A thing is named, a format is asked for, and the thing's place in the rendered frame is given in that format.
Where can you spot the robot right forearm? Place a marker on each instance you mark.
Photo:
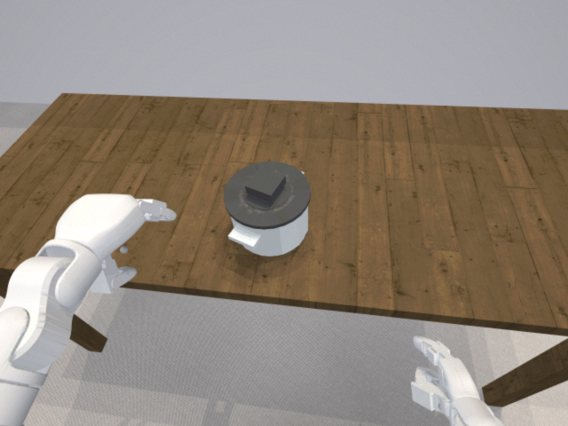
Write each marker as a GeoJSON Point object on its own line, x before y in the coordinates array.
{"type": "Point", "coordinates": [469, 411]}

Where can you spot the lid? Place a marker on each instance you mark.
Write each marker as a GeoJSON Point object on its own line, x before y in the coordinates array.
{"type": "Point", "coordinates": [253, 212]}

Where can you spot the robot left forearm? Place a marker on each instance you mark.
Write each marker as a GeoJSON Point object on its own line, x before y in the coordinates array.
{"type": "Point", "coordinates": [36, 320]}

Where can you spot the right robot hand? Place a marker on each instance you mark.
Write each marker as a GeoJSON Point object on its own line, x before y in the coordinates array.
{"type": "Point", "coordinates": [437, 391]}

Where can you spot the table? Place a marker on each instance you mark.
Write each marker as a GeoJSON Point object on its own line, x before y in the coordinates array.
{"type": "Point", "coordinates": [452, 214]}

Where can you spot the left robot hand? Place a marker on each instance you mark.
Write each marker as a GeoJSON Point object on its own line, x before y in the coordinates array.
{"type": "Point", "coordinates": [103, 222]}

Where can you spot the pot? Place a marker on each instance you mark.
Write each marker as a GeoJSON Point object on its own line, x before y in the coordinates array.
{"type": "Point", "coordinates": [271, 242]}

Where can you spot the knob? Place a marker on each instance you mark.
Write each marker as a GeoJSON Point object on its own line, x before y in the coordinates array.
{"type": "Point", "coordinates": [265, 184]}

